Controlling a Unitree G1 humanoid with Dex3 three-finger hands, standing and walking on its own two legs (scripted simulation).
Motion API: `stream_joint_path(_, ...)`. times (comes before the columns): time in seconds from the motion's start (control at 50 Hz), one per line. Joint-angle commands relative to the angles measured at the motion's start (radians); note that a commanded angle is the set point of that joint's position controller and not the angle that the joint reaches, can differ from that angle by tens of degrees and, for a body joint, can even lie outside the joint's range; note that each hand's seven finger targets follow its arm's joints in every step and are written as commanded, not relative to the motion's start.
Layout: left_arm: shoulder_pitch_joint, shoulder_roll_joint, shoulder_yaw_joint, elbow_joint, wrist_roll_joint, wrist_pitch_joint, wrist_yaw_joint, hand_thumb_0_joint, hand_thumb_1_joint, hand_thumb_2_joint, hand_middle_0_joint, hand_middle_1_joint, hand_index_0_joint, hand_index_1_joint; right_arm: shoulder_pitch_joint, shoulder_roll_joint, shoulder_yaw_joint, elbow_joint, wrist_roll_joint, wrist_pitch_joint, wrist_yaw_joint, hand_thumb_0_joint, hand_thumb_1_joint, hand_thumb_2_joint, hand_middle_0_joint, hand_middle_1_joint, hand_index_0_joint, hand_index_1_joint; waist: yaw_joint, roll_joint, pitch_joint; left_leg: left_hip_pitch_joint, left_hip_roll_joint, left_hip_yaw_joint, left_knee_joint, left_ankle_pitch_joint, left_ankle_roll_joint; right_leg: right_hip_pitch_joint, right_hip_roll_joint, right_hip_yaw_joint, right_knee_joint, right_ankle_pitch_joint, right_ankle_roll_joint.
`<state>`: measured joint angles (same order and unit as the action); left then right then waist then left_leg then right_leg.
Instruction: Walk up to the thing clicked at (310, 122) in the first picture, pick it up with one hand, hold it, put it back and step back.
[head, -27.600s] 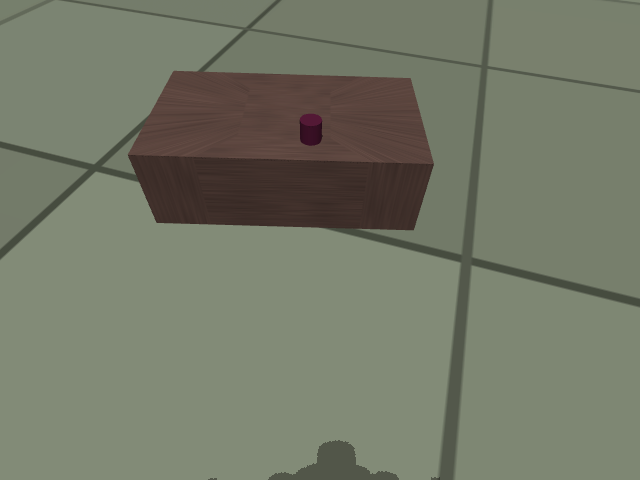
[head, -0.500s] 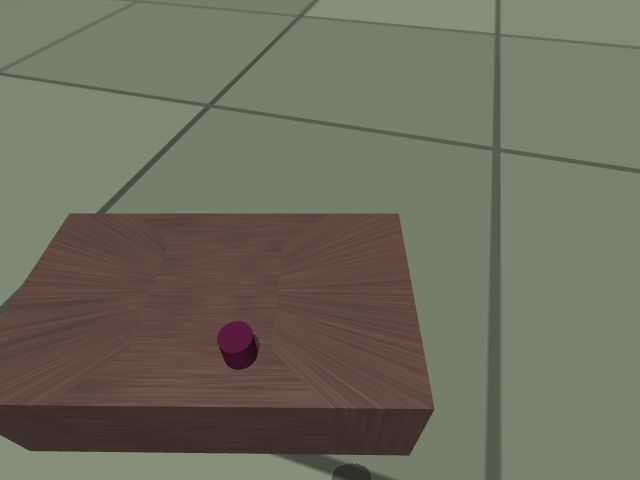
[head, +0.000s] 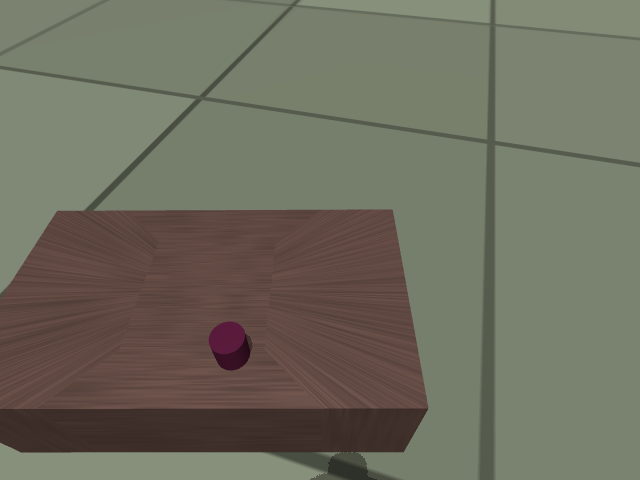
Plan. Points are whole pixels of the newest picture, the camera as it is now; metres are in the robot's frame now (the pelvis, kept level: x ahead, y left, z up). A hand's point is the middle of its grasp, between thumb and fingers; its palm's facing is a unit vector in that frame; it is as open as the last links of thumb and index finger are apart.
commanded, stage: stand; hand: left
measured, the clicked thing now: (230, 346) +0.49 +0.22 -0.38
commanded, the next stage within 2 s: none
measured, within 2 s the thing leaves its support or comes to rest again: neither
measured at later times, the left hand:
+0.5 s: hand out of the picture +0.09 +0.25 -0.15, palm faces -0.02 -0.93 -0.36, open 8.9 cm
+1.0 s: hand out of the picture +0.09 +0.25 -0.15, palm faces -0.03 -0.94 -0.35, open 7.4 cm
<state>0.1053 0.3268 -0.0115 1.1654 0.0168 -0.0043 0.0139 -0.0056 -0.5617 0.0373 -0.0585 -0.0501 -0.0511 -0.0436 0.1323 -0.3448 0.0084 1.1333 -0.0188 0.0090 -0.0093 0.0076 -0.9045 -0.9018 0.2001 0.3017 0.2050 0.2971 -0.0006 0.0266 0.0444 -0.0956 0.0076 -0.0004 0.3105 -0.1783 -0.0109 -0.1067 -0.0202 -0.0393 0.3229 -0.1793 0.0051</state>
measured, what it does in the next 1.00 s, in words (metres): stands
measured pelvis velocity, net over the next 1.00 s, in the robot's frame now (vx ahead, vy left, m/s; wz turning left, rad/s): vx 0.01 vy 0.00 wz -0.01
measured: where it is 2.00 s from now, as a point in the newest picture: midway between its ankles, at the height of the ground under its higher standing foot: outside the picture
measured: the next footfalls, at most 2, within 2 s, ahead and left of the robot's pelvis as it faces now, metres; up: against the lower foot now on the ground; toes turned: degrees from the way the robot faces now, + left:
none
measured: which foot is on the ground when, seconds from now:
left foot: down 0.00-1.00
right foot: down 0.00-1.00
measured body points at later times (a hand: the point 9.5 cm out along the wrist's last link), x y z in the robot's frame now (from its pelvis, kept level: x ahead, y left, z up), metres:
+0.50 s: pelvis +0.01 +0.00 +0.00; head +0.02 -0.01 +0.45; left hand +0.09 +0.30 -0.13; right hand +0.08 -0.30 -0.14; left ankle +0.00 +0.12 -0.75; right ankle +0.00 -0.12 -0.75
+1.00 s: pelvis +0.01 +0.00 +0.00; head +0.01 -0.01 +0.45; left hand +0.09 +0.30 -0.13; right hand +0.08 -0.30 -0.14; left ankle +0.00 +0.12 -0.75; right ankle +0.00 -0.12 -0.75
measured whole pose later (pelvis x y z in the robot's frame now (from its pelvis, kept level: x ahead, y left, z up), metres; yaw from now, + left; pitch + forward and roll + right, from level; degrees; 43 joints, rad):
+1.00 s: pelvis +0.01 +0.00 +0.00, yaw +0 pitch -2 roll +0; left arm 0.09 0.33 0.00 1.15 0.01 -0.01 0.00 0.00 0.91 0.90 -0.21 -0.30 -0.20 -0.30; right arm 0.12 -0.35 0.01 1.13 -0.02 0.00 -0.01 0.01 -0.91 -0.90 0.20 0.30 0.20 0.30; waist 0.00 0.02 0.04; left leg -0.07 0.01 0.01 0.29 -0.18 -0.02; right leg -0.09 -0.01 -0.03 0.30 -0.18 0.00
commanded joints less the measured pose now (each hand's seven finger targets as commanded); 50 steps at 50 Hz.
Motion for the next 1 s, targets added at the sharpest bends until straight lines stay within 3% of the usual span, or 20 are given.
stream_joint_path(0.0,-0.048,0.22,0.044,-0.051,-0.002,-0.024,0.014,0.0,-0.585,0.034,-0.047,-0.048,-0.048,-0.047,-0.038,-0.19,-0.037,-0.057,0.003,-0.028,-0.013,0.0,-0.899,-0.902,0.201,0.301,0.2,0.301,-0.002,-0.025,-0.08,-0.011,0.111,-0.094,-0.051,0.142,0.017,0.037,-0.119,0.105,-0.046,0.155,-0.023)
stream_joint_path(0.04,-0.045,0.218,0.043,-0.052,-0.003,-0.024,0.014,0.0,-0.425,0.194,-0.2,-0.208,-0.2,-0.207,-0.047,-0.201,-0.04,-0.055,0.004,-0.03,-0.015,0.0,-0.9,-0.9,0.2,0.3,0.2,0.3,0.004,-0.014,-0.087,0.003,0.115,-0.094,-0.045,0.184,0.018,0.05,-0.122,0.105,-0.039,0.202,-0.023)
stream_joint_path(0.06,-0.04,0.211,0.041,-0.051,-0.003,-0.025,0.013,0.0,-0.345,0.274,-0.2,-0.288,-0.2,-0.287,-0.049,-0.199,-0.039,-0.055,0.004,-0.03,-0.015,0.0,-0.9,-0.9,0.2,0.3,0.2,0.3,0.001,-0.018,-0.096,0.017,0.117,-0.093,-0.039,0.204,0.018,0.043,-0.12,0.1,-0.039,0.216,-0.02)
stream_joint_path(0.22,-0.045,0.214,0.044,-0.051,-0.003,-0.025,0.013,0.0,0.295,0.9,-0.2,-0.3,-0.2,-0.3,-0.049,-0.205,-0.04,-0.054,0.006,-0.029,-0.016,0.0,-0.9,-0.9,0.2,0.3,0.2,0.3,0.0,-0.027,-0.09,0.023,0.12,-0.089,-0.042,0.218,0.018,0.05,-0.12,0.098,-0.041,0.236,-0.018)
stream_joint_path(0.32,-0.058,0.217,0.048,-0.052,-0.004,-0.02,0.01,0.0,0.695,0.9,-0.2,-0.3,-0.2,-0.3,-0.047,-0.198,-0.036,-0.051,0.005,-0.029,-0.014,0.0,-0.9,-0.9,0.2,0.3,0.2,0.3,-0.002,-0.021,-0.038,-0.017,0.114,-0.092,-0.07,0.121,0.013,0.024,-0.114,0.103,-0.061,0.124,-0.016)
stream_joint_path(0.38,-0.058,0.217,0.05,-0.059,-0.002,-0.023,0.01,0.0,0.899,0.9,-0.2,-0.3,-0.2,-0.3,-0.053,-0.204,-0.041,-0.058,0.003,-0.03,-0.015,0.0,-0.9,-0.9,0.2,0.3,0.2,0.3,0.001,-0.018,-0.071,-0.001,0.12,-0.09,-0.059,0.16,0.02,0.043,-0.119,0.103,-0.055,0.163,-0.02)
stream_joint_path(0.68,-0.062,0.225,0.052,-0.07,-0.004,-0.026,0.008,0.0,0.899,0.9,-0.2,-0.3,-0.2,-0.3,-0.051,-0.208,-0.043,-0.057,0.005,-0.035,-0.013,0.0,-0.9,-0.9,0.2,0.3,0.2,0.3,-0.002,-0.021,-0.094,0.023,0.127,-0.086,-0.053,0.215,0.02,0.058,-0.125,0.105,-0.046,0.225,-0.027)
stream_joint_path(0.98,-0.054,0.225,0.052,-0.075,-0.005,-0.027,0.006,0.0,0.899,0.9,-0.2,-0.3,-0.2,-0.3,-0.047,-0.207,-0.045,-0.056,0.005,-0.034,-0.009,0.0,-0.9,-0.9,0.2,0.3,0.2,0.3,-0.005,-0.025,-0.069,0.007,0.122,-0.084,-0.066,0.142,0.02,0.031,-0.118,0.106,-0.064,0.151,-0.024)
